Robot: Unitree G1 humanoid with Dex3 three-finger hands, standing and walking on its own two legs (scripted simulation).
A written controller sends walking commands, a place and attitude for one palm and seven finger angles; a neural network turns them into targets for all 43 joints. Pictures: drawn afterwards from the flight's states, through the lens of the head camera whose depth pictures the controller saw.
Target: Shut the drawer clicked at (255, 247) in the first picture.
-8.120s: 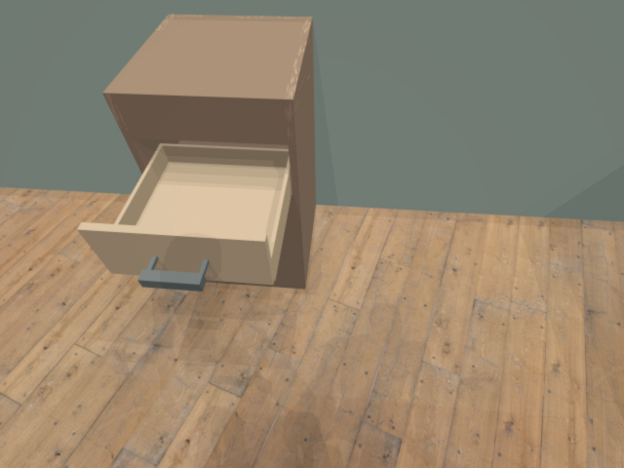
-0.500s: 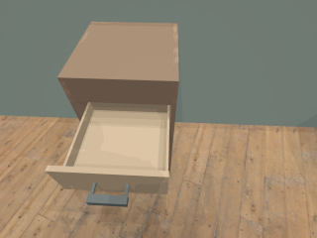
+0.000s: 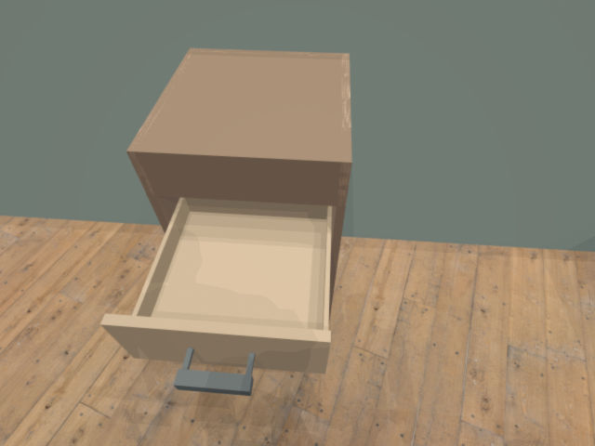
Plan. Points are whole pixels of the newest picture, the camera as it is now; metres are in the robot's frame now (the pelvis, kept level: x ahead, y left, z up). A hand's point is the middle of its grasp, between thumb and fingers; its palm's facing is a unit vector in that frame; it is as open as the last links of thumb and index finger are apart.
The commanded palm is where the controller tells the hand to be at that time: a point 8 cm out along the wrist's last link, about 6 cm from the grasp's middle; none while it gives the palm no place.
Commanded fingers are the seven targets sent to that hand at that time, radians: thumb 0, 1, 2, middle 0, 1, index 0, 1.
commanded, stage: look again from close up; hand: left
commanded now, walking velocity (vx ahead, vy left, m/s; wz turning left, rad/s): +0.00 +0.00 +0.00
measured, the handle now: (217, 369) +0.27 +0.17 -0.18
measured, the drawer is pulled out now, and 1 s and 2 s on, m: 0.30 0.30 0.30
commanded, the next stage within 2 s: raise the hand and make a fist in 0.52 s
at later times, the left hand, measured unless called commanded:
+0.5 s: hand out of the picture -0.02 +0.14 -0.17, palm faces +0.02 -0.98 -0.20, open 7.4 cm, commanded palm none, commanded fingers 0.00 0.90 0.90 -0.20 -0.30 -0.20 -0.30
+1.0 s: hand out of the picture +0.12 +0.10 -0.05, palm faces -0.09 -0.99 +0.05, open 6.2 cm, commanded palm +0.08 +0.19 -0.08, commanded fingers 0.00 0.90 0.90 -0.60 -0.73 -0.60 -0.73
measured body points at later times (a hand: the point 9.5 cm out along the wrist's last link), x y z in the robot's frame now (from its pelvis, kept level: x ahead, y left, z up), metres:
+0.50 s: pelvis -0.01 -0.02 +0.00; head +0.00 -0.03 +0.45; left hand -0.02 +0.20 -0.15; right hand -0.03 -0.23 -0.17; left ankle -0.01 +0.11 -0.74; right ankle -0.07 -0.11 -0.74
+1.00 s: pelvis -0.07 -0.03 -0.08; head -0.04 -0.02 +0.37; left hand +0.12 +0.15 -0.05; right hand +0.17 -0.29 -0.11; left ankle -0.01 +0.11 -0.74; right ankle -0.07 -0.11 -0.74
